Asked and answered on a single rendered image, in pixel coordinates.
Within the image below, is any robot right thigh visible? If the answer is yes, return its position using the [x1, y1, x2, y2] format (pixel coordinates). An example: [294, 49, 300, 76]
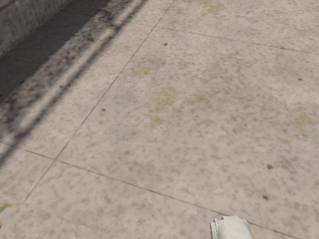
[209, 215, 254, 239]

